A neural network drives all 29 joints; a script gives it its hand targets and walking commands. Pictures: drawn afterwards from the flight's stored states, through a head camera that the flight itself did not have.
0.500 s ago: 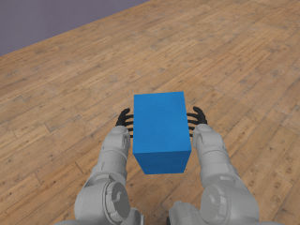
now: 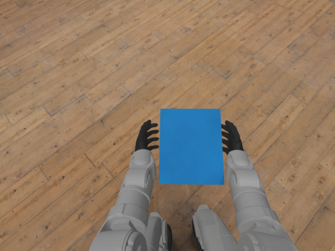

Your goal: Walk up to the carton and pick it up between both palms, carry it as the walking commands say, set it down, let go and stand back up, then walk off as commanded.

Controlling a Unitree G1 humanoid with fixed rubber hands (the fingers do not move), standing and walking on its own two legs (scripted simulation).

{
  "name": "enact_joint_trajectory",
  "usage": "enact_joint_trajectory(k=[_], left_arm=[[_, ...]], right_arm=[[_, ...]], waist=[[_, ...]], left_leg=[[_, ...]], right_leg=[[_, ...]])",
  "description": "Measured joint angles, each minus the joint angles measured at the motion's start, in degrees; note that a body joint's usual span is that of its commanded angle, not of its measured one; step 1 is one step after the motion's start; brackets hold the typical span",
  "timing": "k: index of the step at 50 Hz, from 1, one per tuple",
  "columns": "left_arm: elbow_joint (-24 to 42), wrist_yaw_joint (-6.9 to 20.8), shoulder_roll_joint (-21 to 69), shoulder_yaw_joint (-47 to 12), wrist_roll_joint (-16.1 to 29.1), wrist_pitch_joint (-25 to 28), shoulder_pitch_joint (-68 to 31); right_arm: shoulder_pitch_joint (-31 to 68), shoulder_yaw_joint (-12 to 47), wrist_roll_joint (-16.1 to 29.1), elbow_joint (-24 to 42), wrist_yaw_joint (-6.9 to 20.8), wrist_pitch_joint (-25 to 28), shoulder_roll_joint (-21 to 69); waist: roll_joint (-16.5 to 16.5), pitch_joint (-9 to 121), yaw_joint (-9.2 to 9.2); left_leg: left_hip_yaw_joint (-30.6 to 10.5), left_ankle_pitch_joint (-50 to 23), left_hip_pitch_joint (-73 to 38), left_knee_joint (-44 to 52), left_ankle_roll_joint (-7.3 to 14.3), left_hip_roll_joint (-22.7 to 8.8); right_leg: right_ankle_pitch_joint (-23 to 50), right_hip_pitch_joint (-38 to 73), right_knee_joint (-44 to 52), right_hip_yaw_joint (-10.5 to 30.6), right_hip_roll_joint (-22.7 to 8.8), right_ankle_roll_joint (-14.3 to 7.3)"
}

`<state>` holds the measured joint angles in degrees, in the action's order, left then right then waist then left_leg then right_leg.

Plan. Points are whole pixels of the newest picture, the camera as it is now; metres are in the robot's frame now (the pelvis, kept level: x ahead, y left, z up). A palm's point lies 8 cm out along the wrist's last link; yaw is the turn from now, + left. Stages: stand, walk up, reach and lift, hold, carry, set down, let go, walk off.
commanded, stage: set down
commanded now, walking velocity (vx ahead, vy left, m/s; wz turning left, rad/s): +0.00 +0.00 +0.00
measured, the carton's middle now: (186, 151) +0.36 -0.05 -0.12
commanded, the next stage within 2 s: none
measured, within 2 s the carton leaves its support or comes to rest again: neither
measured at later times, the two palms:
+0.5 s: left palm (148, 161) +0.35 +0.06 -0.15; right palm (225, 158) +0.34 -0.17 -0.15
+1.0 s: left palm (152, 155) +0.39 +0.06 -0.23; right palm (220, 153) +0.38 -0.18 -0.23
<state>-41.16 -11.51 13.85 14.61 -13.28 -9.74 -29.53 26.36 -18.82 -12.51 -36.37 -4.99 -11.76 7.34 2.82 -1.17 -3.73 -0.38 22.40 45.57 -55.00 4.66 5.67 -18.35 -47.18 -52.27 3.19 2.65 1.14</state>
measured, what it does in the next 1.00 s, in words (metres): lowers itself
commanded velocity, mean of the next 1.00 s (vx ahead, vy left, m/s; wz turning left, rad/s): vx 0.00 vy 0.00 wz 0.00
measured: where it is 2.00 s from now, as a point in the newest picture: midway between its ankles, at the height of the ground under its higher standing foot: (184, 250)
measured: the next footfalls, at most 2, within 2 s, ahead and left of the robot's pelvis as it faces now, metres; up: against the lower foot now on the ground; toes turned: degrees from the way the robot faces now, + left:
none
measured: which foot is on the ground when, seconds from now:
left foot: down 0.00-1.00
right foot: down 0.00-1.00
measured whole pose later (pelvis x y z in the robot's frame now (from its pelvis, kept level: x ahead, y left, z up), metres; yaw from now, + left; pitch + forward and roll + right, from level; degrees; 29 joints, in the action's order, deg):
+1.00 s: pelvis -0.05 -0.04 -0.13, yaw +1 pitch +26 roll +1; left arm -52.8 -10.5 0.4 11.3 -2.7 -4.4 -54.4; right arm 50.6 -10.6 -0.9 -46.5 -15.9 -7.1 0.4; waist 1.0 -8.6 -2.3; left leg -0.6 29.0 83.9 -86.5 1.0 5.1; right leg -24.4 -86.4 -84.5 0.1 4.3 -1.7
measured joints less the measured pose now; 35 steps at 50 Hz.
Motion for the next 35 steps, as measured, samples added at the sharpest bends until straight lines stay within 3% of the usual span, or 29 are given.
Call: enact_joint_trajectory(k=[9, 20, 35], left_arm=[[-0.4, -1.9, -1.7, -4.6, 3.8, 6.5, 3.4], [-2.0, -2.5, -6.9, -9.0, 8.1, 10.0, -0.4], [-8.3, -1.3, -12.3, -9.6, 11.7, 8.8, -14.3]], right_arm=[[-2.0, 5.7, 5.7, -2.4, -2.1, 6.8, -2.3], [2.4, 11.0, 10.3, -5.5, -6.3, 11.4, -4.1], [14.3, 12.4, 13.4, -8.6, -10.5, 9.3, -6.5]], waist=[[0.0, 2.0, 0.31], [-0.9, -1.4, 0.86], [-2.1, -8.4, 1.54]], left_leg=[[-0.3, 2.2, 8.7, -4.7, -0.5, -0.1], [-1.1, 4.5, 17.0, -13.0, -2.0, -0.2], [-1.1, 4.6, 26.0, -22.0, -3.4, -0.8]], right_leg=[[-2.2, -8.8, -4.8, -0.5, 0.5, -0.4], [-4.5, -17.3, -13.5, -1.9, 0.9, -1.6], [-4.2, -26.6, -22.4, -3.0, 1.6, -2.9]])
